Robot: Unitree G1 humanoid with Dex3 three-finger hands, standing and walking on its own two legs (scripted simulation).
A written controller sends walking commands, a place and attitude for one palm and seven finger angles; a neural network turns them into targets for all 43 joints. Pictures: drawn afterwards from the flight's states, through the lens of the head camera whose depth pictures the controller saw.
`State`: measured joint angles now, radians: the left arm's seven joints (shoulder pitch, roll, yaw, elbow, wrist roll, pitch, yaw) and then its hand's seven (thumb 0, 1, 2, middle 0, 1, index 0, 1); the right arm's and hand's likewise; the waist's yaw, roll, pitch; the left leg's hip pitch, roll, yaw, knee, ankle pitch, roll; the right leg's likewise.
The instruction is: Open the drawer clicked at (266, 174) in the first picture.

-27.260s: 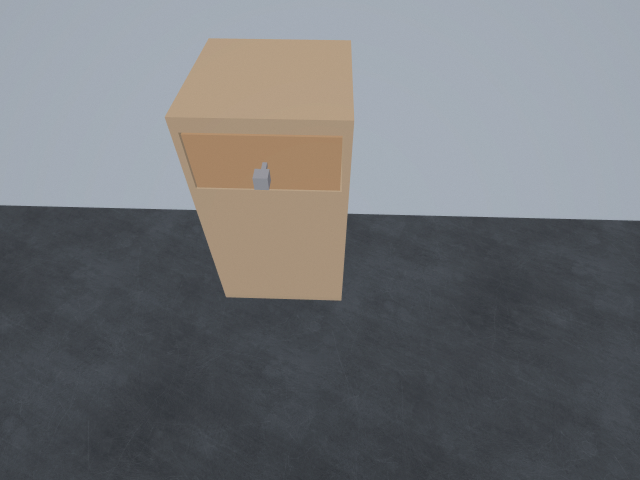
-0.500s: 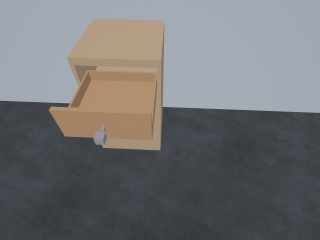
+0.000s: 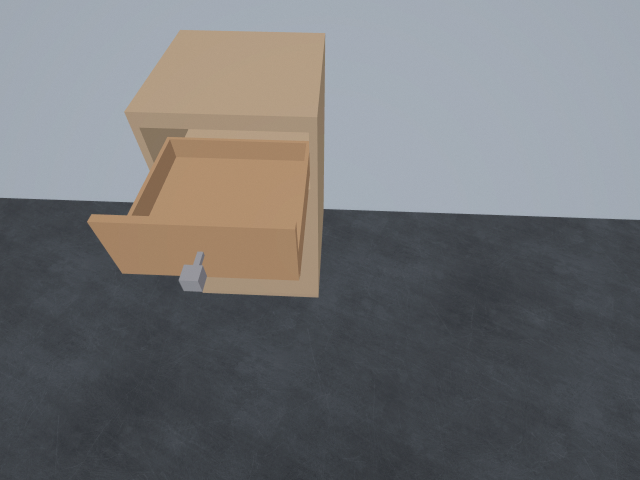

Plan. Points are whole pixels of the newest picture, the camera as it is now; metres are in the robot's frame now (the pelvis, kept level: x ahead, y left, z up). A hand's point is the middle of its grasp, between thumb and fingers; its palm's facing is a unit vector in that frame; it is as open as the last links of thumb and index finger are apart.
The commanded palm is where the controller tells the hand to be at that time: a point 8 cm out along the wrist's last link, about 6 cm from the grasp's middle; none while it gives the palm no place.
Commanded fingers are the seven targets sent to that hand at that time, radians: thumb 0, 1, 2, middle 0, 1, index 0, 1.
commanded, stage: look to check the result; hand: left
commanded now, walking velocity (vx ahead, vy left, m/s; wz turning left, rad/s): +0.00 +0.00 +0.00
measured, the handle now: (195, 269) +0.49 +0.27 -0.14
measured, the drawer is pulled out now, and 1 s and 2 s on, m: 0.30 0.30 0.30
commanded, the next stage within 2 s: stand and wait in 0.36 s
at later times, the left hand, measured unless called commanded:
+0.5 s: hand out of the picture +0.00 +0.15 -0.17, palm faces +0.05 -0.98 -0.19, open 7.4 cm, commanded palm none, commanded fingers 0.00 0.90 0.90 -0.20 -0.30 -0.20 -0.30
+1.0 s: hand out of the picture +0.00 +0.13 -0.17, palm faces +0.05 -0.98 -0.19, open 7.4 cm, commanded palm none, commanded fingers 0.00 0.90 0.90 -0.20 -0.30 -0.20 -0.30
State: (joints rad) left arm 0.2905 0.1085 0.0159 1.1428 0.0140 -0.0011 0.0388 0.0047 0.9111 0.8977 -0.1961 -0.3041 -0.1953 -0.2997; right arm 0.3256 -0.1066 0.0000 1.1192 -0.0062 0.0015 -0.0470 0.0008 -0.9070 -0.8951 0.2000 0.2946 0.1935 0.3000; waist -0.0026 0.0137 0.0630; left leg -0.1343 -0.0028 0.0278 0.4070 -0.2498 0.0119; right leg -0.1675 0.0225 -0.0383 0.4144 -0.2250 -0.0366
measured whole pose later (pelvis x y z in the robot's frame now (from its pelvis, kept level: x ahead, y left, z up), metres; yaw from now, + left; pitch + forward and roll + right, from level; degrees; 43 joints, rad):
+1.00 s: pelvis +0.01 -0.03 +0.00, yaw +0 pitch -1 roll +0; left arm 0.29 0.11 0.02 1.14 0.01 -0.01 0.04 0.01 0.91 0.90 -0.20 -0.30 -0.20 -0.30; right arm 0.32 -0.11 -0.01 1.13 -0.01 0.01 -0.05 0.00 -0.91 -0.90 0.20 0.29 0.19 0.30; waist 0.00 0.02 0.07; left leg -0.11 0.03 0.01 0.39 -0.26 -0.03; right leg -0.14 0.06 -0.05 0.39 -0.24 -0.07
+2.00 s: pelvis +0.04 -0.04 +0.00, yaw +26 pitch +0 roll +3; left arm 0.22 0.18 0.05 0.95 0.04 0.00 0.03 0.01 0.91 0.90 -0.20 -0.30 -0.20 -0.30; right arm 0.11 -0.24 -0.08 0.93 0.00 0.05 0.00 0.00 -0.91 -0.90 0.20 0.29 0.19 0.30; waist 0.01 0.00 0.14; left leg -0.34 0.00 0.01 0.74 -0.42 -0.03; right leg -0.20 -0.07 -0.07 0.53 -0.33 -0.01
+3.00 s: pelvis +0.07 -0.04 +0.00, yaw +25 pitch -1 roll +0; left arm 0.23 0.15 0.04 1.12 0.01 -0.01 0.04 0.00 0.92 0.90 -0.20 -0.30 -0.20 -0.30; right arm 0.30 -0.11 -0.01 1.13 -0.01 0.00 -0.05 0.00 -0.91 -0.89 0.20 0.29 0.19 0.30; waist -0.01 0.01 0.06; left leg -0.11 0.06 0.00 0.38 -0.26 -0.05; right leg -0.08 0.01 -0.05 0.39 -0.30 -0.03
